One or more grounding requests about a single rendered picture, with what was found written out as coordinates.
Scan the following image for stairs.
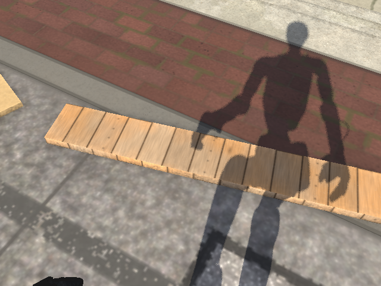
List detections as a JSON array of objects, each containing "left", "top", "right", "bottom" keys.
[{"left": 260, "top": 0, "right": 381, "bottom": 37}]

